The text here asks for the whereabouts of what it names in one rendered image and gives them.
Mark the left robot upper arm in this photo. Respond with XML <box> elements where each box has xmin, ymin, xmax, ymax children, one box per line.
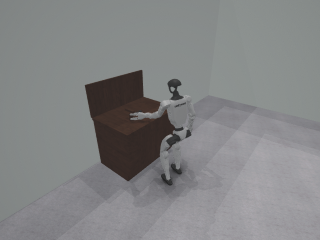
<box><xmin>155</xmin><ymin>100</ymin><xmax>171</xmax><ymax>118</ymax></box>

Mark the robot left shin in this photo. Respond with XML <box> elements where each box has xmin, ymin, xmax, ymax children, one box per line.
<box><xmin>160</xmin><ymin>152</ymin><xmax>170</xmax><ymax>180</ymax></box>

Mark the right robot hand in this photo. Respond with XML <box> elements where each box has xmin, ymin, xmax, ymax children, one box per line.
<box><xmin>186</xmin><ymin>125</ymin><xmax>193</xmax><ymax>133</ymax></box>

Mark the counter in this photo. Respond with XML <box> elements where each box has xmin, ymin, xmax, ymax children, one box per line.
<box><xmin>85</xmin><ymin>70</ymin><xmax>175</xmax><ymax>181</ymax></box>

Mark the right robot upper arm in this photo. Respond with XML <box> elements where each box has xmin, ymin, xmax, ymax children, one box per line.
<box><xmin>184</xmin><ymin>95</ymin><xmax>196</xmax><ymax>118</ymax></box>

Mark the left robot forearm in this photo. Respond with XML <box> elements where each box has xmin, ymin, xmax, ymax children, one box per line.
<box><xmin>145</xmin><ymin>112</ymin><xmax>158</xmax><ymax>119</ymax></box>

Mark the left robot foot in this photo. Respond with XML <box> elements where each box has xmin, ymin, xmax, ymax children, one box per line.
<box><xmin>161</xmin><ymin>173</ymin><xmax>173</xmax><ymax>186</ymax></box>

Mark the left robot hand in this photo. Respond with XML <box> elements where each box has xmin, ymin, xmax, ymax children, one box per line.
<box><xmin>129</xmin><ymin>112</ymin><xmax>145</xmax><ymax>120</ymax></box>

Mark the right robot forearm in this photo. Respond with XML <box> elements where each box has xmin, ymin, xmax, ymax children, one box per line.
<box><xmin>187</xmin><ymin>115</ymin><xmax>196</xmax><ymax>127</ymax></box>

